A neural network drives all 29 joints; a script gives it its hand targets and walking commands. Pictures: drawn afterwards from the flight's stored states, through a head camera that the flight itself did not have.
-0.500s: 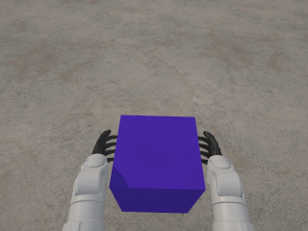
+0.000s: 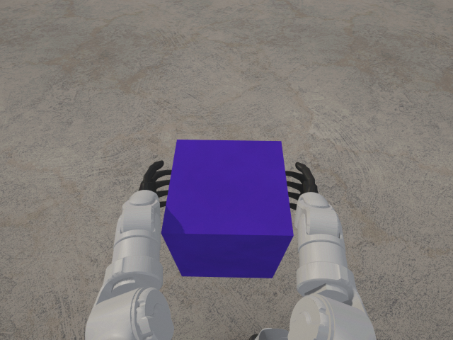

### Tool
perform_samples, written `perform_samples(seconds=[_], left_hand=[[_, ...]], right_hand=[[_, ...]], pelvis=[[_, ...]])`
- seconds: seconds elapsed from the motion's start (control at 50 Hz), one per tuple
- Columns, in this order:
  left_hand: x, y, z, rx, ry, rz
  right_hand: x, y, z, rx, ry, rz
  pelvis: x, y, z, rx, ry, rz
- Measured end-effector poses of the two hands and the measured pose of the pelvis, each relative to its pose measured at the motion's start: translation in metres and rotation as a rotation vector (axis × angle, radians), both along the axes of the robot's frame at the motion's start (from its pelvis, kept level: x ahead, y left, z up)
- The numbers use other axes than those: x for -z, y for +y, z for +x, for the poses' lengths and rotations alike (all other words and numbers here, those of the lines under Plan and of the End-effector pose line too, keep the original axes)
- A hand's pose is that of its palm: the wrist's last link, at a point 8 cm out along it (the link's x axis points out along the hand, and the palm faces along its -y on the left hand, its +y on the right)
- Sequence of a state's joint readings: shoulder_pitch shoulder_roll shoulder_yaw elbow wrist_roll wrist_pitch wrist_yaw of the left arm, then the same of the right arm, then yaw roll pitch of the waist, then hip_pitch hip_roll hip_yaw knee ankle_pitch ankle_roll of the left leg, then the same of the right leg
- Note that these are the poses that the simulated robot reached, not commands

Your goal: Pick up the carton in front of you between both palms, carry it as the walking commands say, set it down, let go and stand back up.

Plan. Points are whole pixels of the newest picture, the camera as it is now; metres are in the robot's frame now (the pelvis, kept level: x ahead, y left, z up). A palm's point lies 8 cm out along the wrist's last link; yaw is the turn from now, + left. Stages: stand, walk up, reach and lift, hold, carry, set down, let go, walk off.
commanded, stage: set down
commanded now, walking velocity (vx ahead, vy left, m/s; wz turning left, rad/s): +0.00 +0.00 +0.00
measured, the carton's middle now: (227, 213) +0.37 +0.00 -0.06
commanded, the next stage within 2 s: none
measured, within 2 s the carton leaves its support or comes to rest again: neither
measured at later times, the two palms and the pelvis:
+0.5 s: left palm (168, 217) +0.43 +0.16 -0.18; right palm (281, 229) +0.39 -0.14 -0.18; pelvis -0.02 +0.02 -0.10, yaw +1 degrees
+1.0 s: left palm (182, 227) +0.47 +0.15 -0.33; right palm (276, 243) +0.42 -0.15 -0.33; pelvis -0.04 +0.02 -0.23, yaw +2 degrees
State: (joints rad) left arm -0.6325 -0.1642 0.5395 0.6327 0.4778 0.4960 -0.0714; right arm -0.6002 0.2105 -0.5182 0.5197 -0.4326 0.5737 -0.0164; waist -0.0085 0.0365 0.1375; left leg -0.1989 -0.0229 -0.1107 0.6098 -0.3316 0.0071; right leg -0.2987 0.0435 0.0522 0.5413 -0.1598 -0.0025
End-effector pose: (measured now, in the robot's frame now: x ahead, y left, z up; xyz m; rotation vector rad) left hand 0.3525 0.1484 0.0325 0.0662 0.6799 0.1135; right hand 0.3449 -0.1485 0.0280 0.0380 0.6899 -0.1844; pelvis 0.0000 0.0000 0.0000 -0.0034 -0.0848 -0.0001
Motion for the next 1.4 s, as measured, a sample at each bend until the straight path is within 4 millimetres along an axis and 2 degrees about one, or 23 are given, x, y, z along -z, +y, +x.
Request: perform_samples(seconds=[0.1, 0.28, 0.36, 0.5, 0.62, 0.84, 1.06, 1.4], left_hand=[[0.038, 0.011, 0.011, 0.004, 0.03, 0.019], [0.144, 0.017, 0.034, 0.061, 0.012, 0.018], [0.181, 0.014, 0.048, 0.075, -0.012, -0.006], [0.211, 0.009, 0.074, 0.071, -0.038, -0.052], [0.238, 0.009, 0.087, 0.073, -0.004, -0.057], [0.311, 0.002, 0.105, 0.108, 0.008, -0.047], [0.379, -0.004, 0.124, 0.149, 0.012, -0.026], [0.478, -0.014, 0.154, 0.227, 0.043, 0.005]], right_hand=[[0.038, 0.01, 0.013, -0.02, 0.027, -0.014], [0.146, 0.017, 0.018, 0.011, 0.01, -0.041], [0.182, 0.014, 0.024, 0.054, -0.017, -0.03], [0.211, 0.011, 0.044, 0.097, -0.048, -0.006], [0.237, 0.01, 0.054, 0.105, -0.015, -0.007], [0.306, 0.004, 0.066, 0.121, -0.002, -0.022], [0.378, 0.0, 0.075, 0.148, 0.003, -0.012], [0.481, -0.006, 0.085, 0.191, 0.041, -0.025]], pelvis=[[0.01, -0.003, -0.007, -0.007, 0.11, 0.002], [0.045, 0.004, -0.02, -0.018, 0.415, 0.004], [0.067, 0.011, -0.021, -0.016, 0.544, 0.002], [0.103, 0.022, -0.016, -0.012, 0.702, 0.001], [0.129, 0.027, -0.013, -0.013, 0.785, -0.001], [0.184, 0.027, -0.022, -0.022, 0.905, -0.005], [0.241, 0.023, -0.04, -0.03, 0.929, -0.006], [0.311, 0.022, -0.06, -0.039, 0.91, -0.03]])
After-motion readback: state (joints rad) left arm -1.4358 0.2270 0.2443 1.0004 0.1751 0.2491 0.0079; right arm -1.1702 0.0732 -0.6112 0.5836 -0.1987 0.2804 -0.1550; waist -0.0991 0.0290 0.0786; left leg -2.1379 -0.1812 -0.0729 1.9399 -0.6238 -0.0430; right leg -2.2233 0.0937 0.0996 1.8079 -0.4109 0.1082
